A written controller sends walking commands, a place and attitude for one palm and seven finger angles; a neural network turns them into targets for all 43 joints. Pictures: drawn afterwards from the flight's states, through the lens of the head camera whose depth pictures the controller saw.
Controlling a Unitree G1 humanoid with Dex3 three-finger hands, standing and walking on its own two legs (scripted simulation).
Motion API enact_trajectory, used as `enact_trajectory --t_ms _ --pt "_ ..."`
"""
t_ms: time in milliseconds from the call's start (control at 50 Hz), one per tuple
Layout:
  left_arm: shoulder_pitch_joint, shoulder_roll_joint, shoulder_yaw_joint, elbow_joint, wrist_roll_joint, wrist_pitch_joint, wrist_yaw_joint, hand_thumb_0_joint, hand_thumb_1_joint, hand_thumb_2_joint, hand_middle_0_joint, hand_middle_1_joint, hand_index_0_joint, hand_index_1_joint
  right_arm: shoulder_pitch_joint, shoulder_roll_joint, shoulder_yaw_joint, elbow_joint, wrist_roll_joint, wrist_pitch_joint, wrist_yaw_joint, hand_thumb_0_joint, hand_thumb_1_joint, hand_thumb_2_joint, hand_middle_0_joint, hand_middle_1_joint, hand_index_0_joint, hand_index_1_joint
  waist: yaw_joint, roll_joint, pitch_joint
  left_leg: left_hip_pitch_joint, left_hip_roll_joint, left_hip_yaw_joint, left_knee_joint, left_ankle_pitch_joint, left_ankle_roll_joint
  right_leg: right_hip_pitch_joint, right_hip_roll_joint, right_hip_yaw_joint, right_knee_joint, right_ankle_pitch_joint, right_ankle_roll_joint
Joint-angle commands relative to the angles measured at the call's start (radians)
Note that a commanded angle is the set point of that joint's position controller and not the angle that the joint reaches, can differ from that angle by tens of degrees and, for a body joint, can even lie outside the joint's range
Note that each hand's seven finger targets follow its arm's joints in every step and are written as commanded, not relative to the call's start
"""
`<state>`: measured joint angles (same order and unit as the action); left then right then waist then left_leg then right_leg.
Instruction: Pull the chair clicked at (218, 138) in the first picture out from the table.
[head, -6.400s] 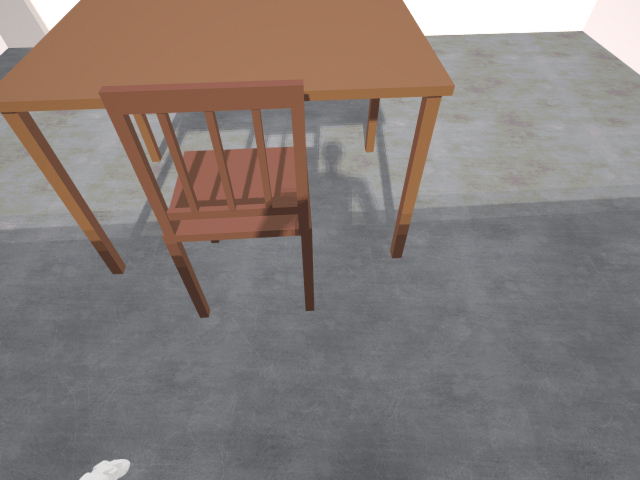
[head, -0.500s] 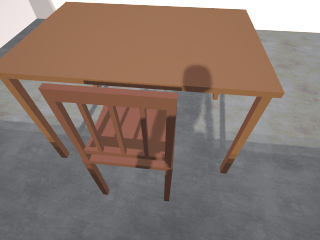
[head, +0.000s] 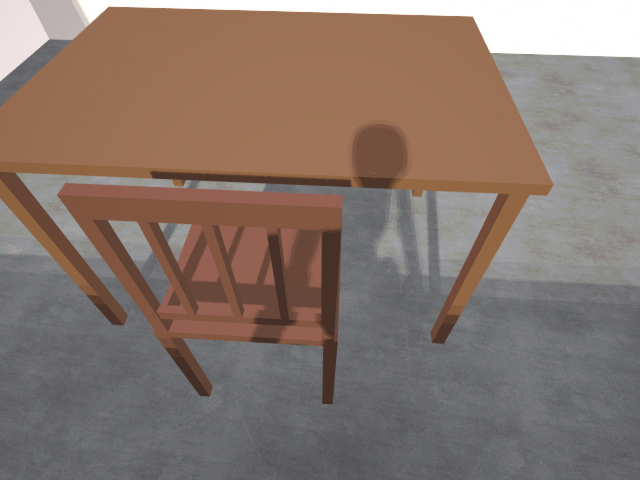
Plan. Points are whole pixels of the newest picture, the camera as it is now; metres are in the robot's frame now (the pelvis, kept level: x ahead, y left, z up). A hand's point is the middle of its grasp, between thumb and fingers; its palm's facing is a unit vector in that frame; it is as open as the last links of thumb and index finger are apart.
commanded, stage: come to a stop and stand still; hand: left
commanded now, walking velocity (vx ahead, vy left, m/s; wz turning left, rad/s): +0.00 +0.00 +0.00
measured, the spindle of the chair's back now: (226, 273) +0.45 +0.20 -0.10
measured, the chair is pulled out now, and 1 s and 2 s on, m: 0.00 0.00 0.00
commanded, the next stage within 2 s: look again from close up in 0.42 s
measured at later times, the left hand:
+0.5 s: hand out of the picture -0.05 +0.14 -0.17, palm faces +0.06 -0.98 -0.16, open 7.4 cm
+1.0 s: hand out of the picture +0.02 +0.21 -0.17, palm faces +0.04 -0.97 -0.23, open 7.4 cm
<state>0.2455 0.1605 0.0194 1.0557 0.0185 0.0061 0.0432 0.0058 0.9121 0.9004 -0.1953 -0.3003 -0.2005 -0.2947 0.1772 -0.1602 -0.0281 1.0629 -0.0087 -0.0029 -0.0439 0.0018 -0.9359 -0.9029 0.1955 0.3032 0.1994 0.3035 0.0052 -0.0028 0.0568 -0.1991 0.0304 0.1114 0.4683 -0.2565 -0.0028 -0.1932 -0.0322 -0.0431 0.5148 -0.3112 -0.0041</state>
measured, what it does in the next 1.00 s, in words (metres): stands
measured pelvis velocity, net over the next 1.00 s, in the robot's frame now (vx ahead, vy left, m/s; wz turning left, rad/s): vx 0.00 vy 0.02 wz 0.02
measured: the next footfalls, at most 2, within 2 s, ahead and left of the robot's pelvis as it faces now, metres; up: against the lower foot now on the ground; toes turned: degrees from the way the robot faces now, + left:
none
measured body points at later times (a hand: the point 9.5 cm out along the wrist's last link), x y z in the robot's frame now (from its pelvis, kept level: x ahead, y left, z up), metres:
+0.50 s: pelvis -0.01 -0.02 +0.01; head +0.01 -0.02 +0.46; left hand -0.05 +0.19 -0.15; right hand -0.04 -0.22 -0.16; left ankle +0.00 +0.12 -0.74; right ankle -0.02 -0.11 -0.74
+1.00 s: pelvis +0.00 +0.02 +0.00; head +0.01 +0.02 +0.45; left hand +0.01 +0.26 -0.15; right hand +0.01 -0.20 -0.16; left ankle -0.01 +0.12 -0.74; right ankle -0.02 -0.11 -0.74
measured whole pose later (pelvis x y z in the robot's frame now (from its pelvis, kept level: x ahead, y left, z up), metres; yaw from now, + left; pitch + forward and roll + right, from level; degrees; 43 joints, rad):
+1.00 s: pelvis +0.00 +0.02 +0.00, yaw +1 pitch -1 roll +0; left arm 0.27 0.18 0.00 1.06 0.01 -0.01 0.04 0.01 0.91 0.90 -0.19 -0.30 -0.20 -0.29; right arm 0.29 -0.16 0.02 1.09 -0.01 -0.02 -0.02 0.01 -0.93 -0.90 0.19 0.30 0.20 0.30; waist 0.00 0.01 0.02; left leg -0.20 -0.01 0.07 0.48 -0.27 0.03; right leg -0.18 -0.06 -0.05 0.49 -0.30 0.03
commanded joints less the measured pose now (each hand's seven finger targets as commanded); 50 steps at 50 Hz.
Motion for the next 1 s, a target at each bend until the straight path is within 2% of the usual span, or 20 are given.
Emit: enact_trajectory --t_ms 0,100,200,360,400,480,500,520,540,560,580,600,640,700,720,780,840,880,940,980 --pt "0.074 0.093 0.005 -0.02 -0.001 -0.021 -0.005 0.0 0.9 0.9 -0.2 -0.3 -0.2 -0.3 0.071 -0.065 0.001 -0.002 -0.003 -0.013 0.012 0.0 -0.9 -0.9 0.2 0.3 0.2 0.3 -0.001 -0.018 -0.036 0.052 0.078 -0.102 -0.096 0.175 0.019 -0.018 -0.094 0.098 -0.131 0.271 -0.027" --pt "0.07 0.096 -0.004 -0.001 -0.003 -0.027 -0.009 0.0 0.9 0.9 -0.2 -0.3 -0.2 -0.3 0.082 -0.066 0.012 0.024 -0.004 -0.011 0.018 0.0 -0.9 -0.9 0.2 0.3 0.2 0.3 0.001 -0.03 0.039 0.039 0.071 -0.109 -0.143 0.093 0.013 -0.055 -0.09 0.104 -0.204 0.119 -0.027" --pt "0.084 0.098 -0.007 0.012 -0.006 -0.031 -0.01 0.0 0.9 0.9 -0.2 -0.3 -0.2 -0.3 0.116 -0.063 0.02 0.048 -0.005 -0.01 0.021 0.0 -0.9 -0.9 0.2 0.3 0.2 0.3 -0.001 -0.015 0.049 0.033 0.064 -0.108 -0.157 0.064 0.008 -0.056 -0.087 0.104 -0.243 0.033 -0.032" --pt "0.135 0.075 -0.009 0.037 -0.009 -0.04 -0.009 0.0 0.9 0.9 -0.2 -0.3 -0.2 -0.3 0.169 -0.047 0.026 0.075 -0.004 -0.018 0.018 0.0 -0.9 -0.9 0.2 0.3 0.2 0.3 0.001 -0.017 0.012 0.045 0.067 -0.108 -0.151 0.104 0.009 -0.027 -0.084 0.088 -0.23 0.084 -0.037" --pt "0.146 0.068 -0.011 0.042 -0.009 -0.04 -0.007 0.0 0.9 0.9 -0.2 -0.3 -0.2 -0.3 0.175 -0.041 0.027 0.079 -0.002 -0.018 0.016 0.0 -0.9 -0.9 0.2 0.3 0.2 0.3 0.002 -0.014 0.033 0.033 0.065 -0.108 -0.15 0.099 0.008 -0.034 -0.082 0.086 -0.232 0.083 -0.036" --pt "0.167 0.054 -0.012 0.051 -0.008 -0.042 -0.005 0.0 0.9 0.9 -0.2 -0.3 -0.2 -0.3 0.189 -0.026 0.026 0.087 -0.001 -0.019 0.013 0.0 -0.9 -0.9 0.2 0.3 0.2 0.3 0.002 -0.012 0.029 0.037 0.068 -0.105 -0.144 0.114 0.009 -0.03 -0.078 0.082 -0.225 0.111 -0.038" --pt "0.216 0.083 -0.013 0.079 0.007 -0.066 0.031 0.0 0.9 0.9 -0.2 -0.3 -0.2 -0.3 0.049 -0.069 0.02 0.01 0.004 -0.036 0.024 0.0 -0.9 -0.9 0.2 0.3 0.2 0.3 0.043 -0.024 0.041 -0.078 0.076 -0.063 0.122 0.107 -0.022 -0.018 -0.163 0.169 -0.192 0.653 0.011" --pt "0.172 0.134 -0.005 0.028 0.001 -0.071 0.023 0.0 0.9 0.9 -0.2 -0.3 -0.2 -0.3 0.146 -0.014 0.018 -0.025 0.003 -0.015 0.028 0.0 -0.9 -0.9 0.2 0.3 0.2 0.3 -0.033 -0.048 -0.056 -0.081 0.032 -0.095 0.138 -0.09 -0.004 0.025 -0.21 0.185 -0.194 0.498 -0.038" --pt "0.127 0.117 -0.005 0.009 0.002 -0.07 0.018 0.0 0.9 0.9 -0.2 -0.3 -0.2 -0.3 0.186 -0.021 0.014 -0.013 0.002 -0.012 0.031 0.0 -0.9 -0.9 0.2 0.3 0.2 0.3 -0.049 -0.045 -0.089 -0.05 0.036 -0.083 0.133 -0.082 -0.003 -0.02 -0.187 0.148 -0.198 0.26 -0.078" --pt "0.113 0.099 -0.007 -0.002 0.0 -0.072 0.015 0.0 0.9 0.9 -0.2 -0.3 -0.2 -0.3 0.207 -0.012 0.016 -0.011 -0.001 -0.015 0.032 0.0 -0.9 -0.9 0.2 0.3 0.2 0.3 -0.059 -0.018 -0.086 -0.023 0.025 -0.089 0.088 -0.004 -0.003 -0.036 -0.153 0.137 -0.173 0.219 -0.091" --pt "0.114 0.099 -0.005 -0.008 -0.004 -0.074 0.011 0.0 0.9 0.9 -0.2 -0.3 -0.2 -0.3 0.218 -0.009 0.022 -0.009 -0.004 -0.02 0.032 0.0 -0.9 -0.9 0.2 0.3 0.2 0.3 -0.05 0.02 -0.082 0.007 0.027 -0.082 0.061 0.045 0.001 -0.048 -0.133 0.117 -0.155 0.212 -0.09" --pt "0.117 0.081 -0.005 -0.009 -0.006 -0.071 0.011 0.0 0.9 0.9 -0.2 -0.3 -0.2 -0.3 0.227 -0.023 0.022 -0.013 -0.005 -0.024 0.029 0.0 -0.9 -0.9 0.2 0.3 0.2 0.3 -0.05 0.006 -0.052 -0.007 0.045 -0.103 0.04 0.069 0.009 -0.073 -0.112 0.111 -0.144 0.155 -0.079" --pt "0.126 0.062 -0.012 -0.002 -0.005 -0.054 0.007 0.0 0.9 0.9 -0.2 -0.3 -0.2 -0.3 0.208 -0.039 0.024 -0.014 -0.002 -0.032 0.024 0.0 -0.9 -0.9 0.2 0.3 0.2 0.3 -0.028 0.061 -0.005 -0.05 0.064 -0.138 -0.015 0.118 0.025 -0.055 -0.069 0.076 -0.098 0.117 -0.055" --pt "0.133 0.059 -0.014 0.001 -0.005 -0.04 0.003 0.0 0.9 0.9 -0.2 -0.3 -0.2 -0.3 0.185 -0.059 0.025 -0.024 -0.002 -0.032 0.02 0.0 -0.9 -0.9 0.2 0.3 0.2 0.3 -0.008 0.025 0.057 -0.103 0.068 -0.165 -0.063 0.096 0.039 -0.04 -0.053 0.063 -0.094 0.078 -0.04" --pt "0.133 0.059 -0.013 0.001 -0.005 -0.037 0.003 0.0 0.9 0.9 -0.2 -0.3 -0.2 -0.3 0.185 -0.066 0.025 -0.023 -0.003 -0.032 0.02 0.0 -0.9 -0.9 0.2 0.3 0.2 0.3 -0.007 -0.002 0.054 -0.099 0.067 -0.165 -0.072 0.081 0.041 -0.038 -0.053 0.061 -0.094 0.064 -0.037" --pt "0.122 0.069 -0.013 -0.006 -0.006 -0.03 0.0 0.0 0.9 0.9 -0.2 -0.3 -0.2 -0.3 0.176 -0.078 0.025 -0.02 -0.005 -0.033 0.02 0.0 -0.9 -0.9 0.2 0.3 0.2 0.3 0.0 0.031 0.061 -0.098 0.071 -0.177 -0.111 0.049 0.048 -0.032 -0.05 0.054 -0.094 0.047 -0.031" --pt "0.116 0.08 -0.012 -0.011 -0.005 -0.029 -0.001 0.0 0.9 0.9 -0.2 -0.3 -0.2 -0.3 0.168 -0.091 0.025 -0.018 -0.004 -0.034 0.02 0.0 -0.9 -0.9 0.2 0.3 0.2 0.3 0.001 -0.001 0.047 -0.08 0.065 -0.169 -0.108 0.074 0.047 -0.02 -0.058 0.055 -0.097 0.075 -0.027" --pt "0.105 0.086 -0.011 -0.012 -0.006 -0.025 -0.003 0.0 0.9 0.9 -0.2 -0.3 -0.2 -0.3 0.163 -0.095 0.026 -0.013 -0.004 -0.034 0.021 0.0 -0.9 -0.9 0.2 0.3 0.2 0.3 0.004 0.013 0.052 -0.075 0.071 -0.174 -0.126 0.077 0.05 -0.017 -0.059 0.045 -0.097 0.079 -0.022" --pt "0.102 0.098 -0.008 -0.015 -0.006 -0.029 -0.002 0.0 0.9 0.9 -0.2 -0.3 -0.2 -0.3 0.16 -0.106 0.026 -0.01 -0.004 -0.038 0.02 0.0 -0.9 -0.9 0.2 0.3 0.2 0.3 0.002 -0.003 -0.01 -0.026 0.067 -0.16 -0.098 0.168 0.048 0.011 -0.07 0.052 -0.091 0.146 -0.02" --pt "0.095 0.105 -0.008 -0.014 -0.007 -0.029 -0.003 0.0 0.9 0.9 -0.2 -0.3 -0.2 -0.3 0.156 -0.106 0.027 -0.002 -0.002 -0.04 0.019 0.0 -0.9 -0.9 0.2 0.3 0.2 0.3 0.001 0.001 -0.017 -0.011 0.068 -0.157 -0.094 0.222 0.048 0.022 -0.071 0.046 -0.088 0.181 -0.018"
